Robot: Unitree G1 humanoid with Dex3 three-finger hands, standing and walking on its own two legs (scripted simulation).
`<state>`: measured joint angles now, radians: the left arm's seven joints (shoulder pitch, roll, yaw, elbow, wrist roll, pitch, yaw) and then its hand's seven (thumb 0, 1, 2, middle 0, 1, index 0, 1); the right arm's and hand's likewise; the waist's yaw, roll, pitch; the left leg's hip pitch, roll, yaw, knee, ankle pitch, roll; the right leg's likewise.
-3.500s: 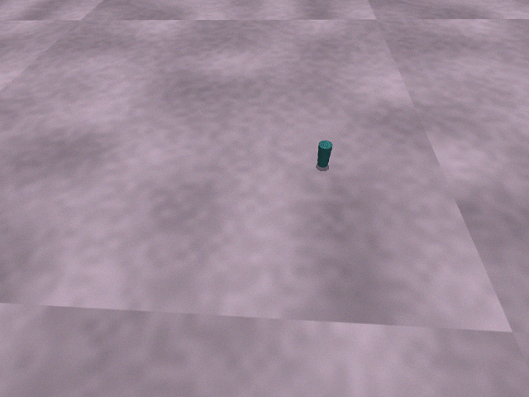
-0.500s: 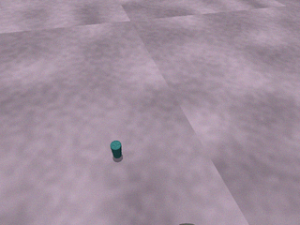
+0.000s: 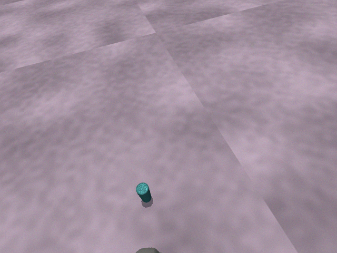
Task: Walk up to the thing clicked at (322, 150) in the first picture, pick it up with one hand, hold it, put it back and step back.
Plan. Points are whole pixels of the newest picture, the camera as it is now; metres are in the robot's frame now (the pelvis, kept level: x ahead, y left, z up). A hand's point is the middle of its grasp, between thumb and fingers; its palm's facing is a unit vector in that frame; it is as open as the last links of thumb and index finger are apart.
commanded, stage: walk up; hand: left
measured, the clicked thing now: (144, 193) +0.57 +0.26 -0.70
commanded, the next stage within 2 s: stand in 2.00 s
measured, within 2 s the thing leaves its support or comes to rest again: neither
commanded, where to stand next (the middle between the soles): +0.16 +0.02 m, yaw +1 degrees
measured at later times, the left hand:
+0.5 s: hand out of the picture +0.12 +0.30 -0.17, palm faces -0.06 -0.94 -0.33, open 7.3 cm
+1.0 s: hand (93, 228) +0.23 +0.27 -0.15, palm faces -0.01 -0.94 -0.34, open 7.4 cm
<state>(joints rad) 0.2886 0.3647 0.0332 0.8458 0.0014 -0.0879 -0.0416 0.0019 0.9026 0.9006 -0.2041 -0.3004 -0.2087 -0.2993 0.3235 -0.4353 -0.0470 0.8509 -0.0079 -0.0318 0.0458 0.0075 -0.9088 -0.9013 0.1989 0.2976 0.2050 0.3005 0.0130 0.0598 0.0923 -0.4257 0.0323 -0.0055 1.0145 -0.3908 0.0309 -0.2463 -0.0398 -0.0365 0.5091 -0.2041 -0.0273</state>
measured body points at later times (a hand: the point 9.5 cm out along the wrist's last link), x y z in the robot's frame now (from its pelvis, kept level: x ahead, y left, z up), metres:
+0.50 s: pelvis +0.08 +0.03 -0.01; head +0.10 +0.05 +0.44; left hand +0.13 +0.35 -0.14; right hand +0.15 -0.29 -0.11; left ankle +0.15 +0.15 -0.74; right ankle +0.11 -0.11 -0.72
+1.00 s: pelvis +0.12 +0.02 +0.00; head +0.13 +0.01 +0.45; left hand +0.23 +0.32 -0.12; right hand +0.19 -0.28 -0.13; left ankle +0.14 +0.15 -0.74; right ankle +0.12 -0.11 -0.74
